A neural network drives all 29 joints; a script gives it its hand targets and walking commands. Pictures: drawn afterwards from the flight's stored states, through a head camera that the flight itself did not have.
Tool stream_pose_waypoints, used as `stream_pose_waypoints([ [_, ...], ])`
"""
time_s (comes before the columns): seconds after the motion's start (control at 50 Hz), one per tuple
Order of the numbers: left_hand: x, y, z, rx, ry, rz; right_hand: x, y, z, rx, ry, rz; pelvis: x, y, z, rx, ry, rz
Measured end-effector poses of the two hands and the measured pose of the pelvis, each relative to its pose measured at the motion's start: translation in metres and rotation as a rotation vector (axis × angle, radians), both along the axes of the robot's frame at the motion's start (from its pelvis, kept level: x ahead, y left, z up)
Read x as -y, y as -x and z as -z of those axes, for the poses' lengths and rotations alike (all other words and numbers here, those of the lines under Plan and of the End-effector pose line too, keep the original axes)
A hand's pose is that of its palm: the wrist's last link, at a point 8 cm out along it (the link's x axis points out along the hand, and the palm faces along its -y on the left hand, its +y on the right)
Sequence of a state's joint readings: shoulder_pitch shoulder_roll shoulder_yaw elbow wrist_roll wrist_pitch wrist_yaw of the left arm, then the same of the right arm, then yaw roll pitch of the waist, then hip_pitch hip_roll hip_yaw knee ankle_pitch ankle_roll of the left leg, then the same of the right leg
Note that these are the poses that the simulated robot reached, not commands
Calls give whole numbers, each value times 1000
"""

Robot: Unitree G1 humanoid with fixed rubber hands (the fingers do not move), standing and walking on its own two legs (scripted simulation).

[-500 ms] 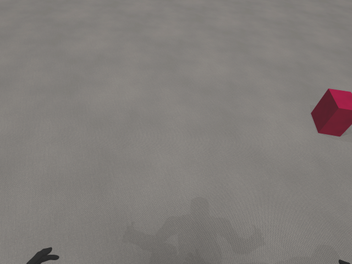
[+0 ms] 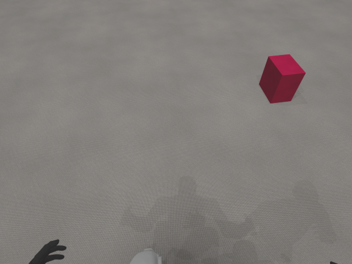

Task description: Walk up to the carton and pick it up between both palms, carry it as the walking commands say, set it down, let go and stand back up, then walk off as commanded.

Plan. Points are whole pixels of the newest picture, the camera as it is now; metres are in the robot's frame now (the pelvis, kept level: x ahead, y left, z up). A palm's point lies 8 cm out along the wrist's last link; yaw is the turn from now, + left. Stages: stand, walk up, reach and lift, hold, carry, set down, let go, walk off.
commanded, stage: walk up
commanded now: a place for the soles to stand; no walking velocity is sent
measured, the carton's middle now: (279, 79) +1.52 -0.70 -0.61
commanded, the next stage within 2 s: none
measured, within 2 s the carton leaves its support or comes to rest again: neither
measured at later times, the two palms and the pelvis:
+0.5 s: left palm (131, 134) +0.49 +0.20 -0.06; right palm out of the picture +0.22 -0.44 -0.09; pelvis +0.25 -0.09 -0.01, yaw -17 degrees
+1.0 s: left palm (173, 92) +0.72 +0.08 -0.08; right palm out of the picture +0.34 -0.52 -0.06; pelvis +0.45 -0.16 -0.01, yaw -26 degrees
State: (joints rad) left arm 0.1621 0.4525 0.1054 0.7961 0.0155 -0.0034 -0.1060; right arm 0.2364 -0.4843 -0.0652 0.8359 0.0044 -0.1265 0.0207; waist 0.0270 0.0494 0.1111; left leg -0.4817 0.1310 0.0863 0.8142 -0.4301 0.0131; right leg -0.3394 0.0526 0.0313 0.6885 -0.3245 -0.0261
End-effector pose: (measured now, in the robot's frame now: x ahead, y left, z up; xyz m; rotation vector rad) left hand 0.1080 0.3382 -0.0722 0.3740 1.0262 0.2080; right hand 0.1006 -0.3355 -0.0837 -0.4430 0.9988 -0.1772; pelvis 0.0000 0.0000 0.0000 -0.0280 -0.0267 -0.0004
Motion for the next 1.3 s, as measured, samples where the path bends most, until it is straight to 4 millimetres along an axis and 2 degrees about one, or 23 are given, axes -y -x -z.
stream_pose_waypoints([
  [0.04,-5,-14,11,-10,6,5,-1,-11,-2,-6,24,10,-2,-21,5,-1,-13,22],
  [0.1,2,-54,25,-18,18,50,13,-19,-13,17,86,68,-2,-52,10,-28,-46,79],
  [0.18,30,-133,28,9,58,172,42,-24,-40,68,157,167,6,-89,6,-21,-68,134],
  [0.26,64,-224,14,97,76,273,70,-27,-56,77,198,238,20,-128,3,-10,-74,175],
  [0.34,104,-310,-4,161,62,363,98,-32,-47,63,191,320,43,-172,6,1,-76,223],
  [0.38,124,-346,-10,187,45,391,110,-40,-33,47,170,359,57,-196,12,3,-61,238],
  [0.42,138,-374,-13,224,18,395,115,-55,-14,21,130,382,72,-215,18,4,-38,244],
  [0.48,142,-387,-12,208,-8,363,110,-100,2,20,57,360,86,-238,17,11,-26,284],
  [0.58,133,-374,0,65,-30,284,101,-182,5,62,-11,291,94,-277,7,14,19,308],
  [0.64,126,-369,12,-14,-34,261,102,-218,3,47,-14,260,97,-302,7,6,28,313],
  [0.68,123,-377,24,-42,-26,255,106,-235,0,28,6,253,99,-321,11,-1,23,317],
  [0.74,134,-406,44,-57,-11,276,123,-244,-5,14,76,278,103,-349,21,-18,-12,337],
  [0.78,152,-431,53,-69,9,322,136,-242,-14,18,112,331,108,-363,22,-11,-37,355],
  [0.84,182,-475,53,-54,34,396,152,-239,-30,44,148,407,119,-386,18,3,-70,389],
  [0.9,213,-526,41,-1,43,454,165,-236,-37,51,160,463,131,-410,13,5,-67,411],
  [0.96,243,-579,21,65,39,507,177,-235,-34,37,146,502,147,-432,9,11,-65,439],
  [1.04,284,-642,-5,138,7,563,193,-238,-16,14,92,553,177,-463,9,15,-68,463],
  [1.1,310,-676,-19,196,-28,569,206,-252,6,-18,35,575,202,-484,13,7,-32,456],
  [1.16,318,-689,-26,220,-58,540,214,-290,19,-22,-22,546,221,-501,13,8,-29,468],
  [1.24,314,-681,-22,137,-79,479,232,-351,18,28,-51,494,236,-525,6,12,-11,476],
  [1.3,310,-673,-13,73,-83,441,245,-387,15,20,-57,454,245,-545,4,5,0,459],
])
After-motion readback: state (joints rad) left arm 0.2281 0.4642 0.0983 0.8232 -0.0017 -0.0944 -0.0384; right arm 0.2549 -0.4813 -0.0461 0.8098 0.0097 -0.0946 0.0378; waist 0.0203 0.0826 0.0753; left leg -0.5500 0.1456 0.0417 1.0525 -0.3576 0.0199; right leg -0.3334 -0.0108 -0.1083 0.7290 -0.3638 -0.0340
